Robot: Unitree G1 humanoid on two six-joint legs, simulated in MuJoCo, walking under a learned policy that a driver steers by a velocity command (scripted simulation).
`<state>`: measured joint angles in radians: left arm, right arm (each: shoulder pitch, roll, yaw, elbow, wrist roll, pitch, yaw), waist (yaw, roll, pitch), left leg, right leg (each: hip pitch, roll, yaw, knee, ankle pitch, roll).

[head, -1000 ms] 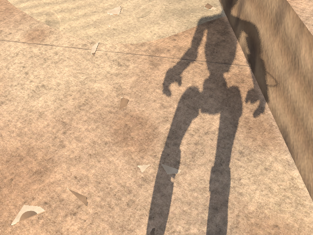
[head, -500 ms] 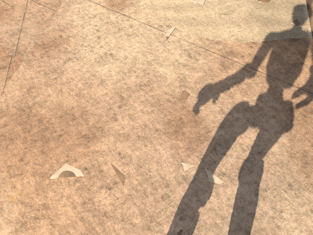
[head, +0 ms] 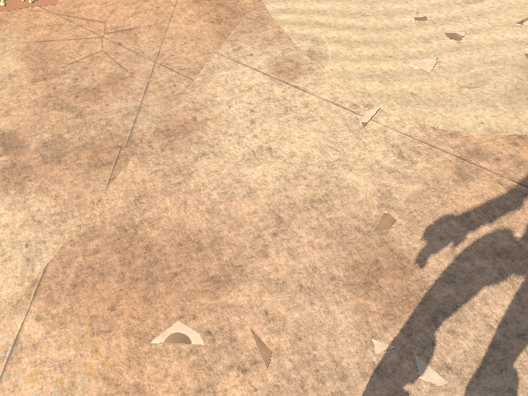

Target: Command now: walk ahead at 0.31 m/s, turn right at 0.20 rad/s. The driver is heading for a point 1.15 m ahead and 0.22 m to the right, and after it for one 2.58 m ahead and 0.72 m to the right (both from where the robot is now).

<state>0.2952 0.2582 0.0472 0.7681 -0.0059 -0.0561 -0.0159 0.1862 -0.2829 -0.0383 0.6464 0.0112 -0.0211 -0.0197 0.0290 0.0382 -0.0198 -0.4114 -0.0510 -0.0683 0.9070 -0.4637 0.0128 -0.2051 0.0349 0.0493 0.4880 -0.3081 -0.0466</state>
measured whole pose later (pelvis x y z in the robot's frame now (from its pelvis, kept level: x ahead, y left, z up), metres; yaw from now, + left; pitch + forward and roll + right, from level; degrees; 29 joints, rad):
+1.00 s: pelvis +0.42 -0.13 +0.01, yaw -24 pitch +0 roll -1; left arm 0.28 0.26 0.05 0.73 0.01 -0.09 -0.03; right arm 0.22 -0.31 -0.05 0.75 0.03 -0.06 0.00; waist 0.02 0.05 0.05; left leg -0.65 0.12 -0.07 1.11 -0.21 -0.01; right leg -0.17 0.08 -0.08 0.34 -0.18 -0.09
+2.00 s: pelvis +0.97 -0.27 +0.00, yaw +5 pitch +2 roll +0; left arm 0.27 0.26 0.04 0.77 0.01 -0.09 -0.03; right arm 0.21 -0.30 -0.05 0.66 -0.01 -0.03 -0.02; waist 0.03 0.04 0.04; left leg -0.50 0.01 -0.06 1.03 -0.41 -0.04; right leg -0.27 0.04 0.02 0.40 -0.16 -0.04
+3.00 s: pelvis +1.05 -0.29 +0.00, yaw -27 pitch +2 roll +2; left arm 0.17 0.31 0.06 0.62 0.00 0.04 0.03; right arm 0.12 -0.30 -0.08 0.74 0.01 0.01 -0.02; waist 0.02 0.01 0.04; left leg -0.41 -0.02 -0.08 0.77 -0.36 -0.08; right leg -0.31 0.09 0.17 0.49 -0.20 -0.05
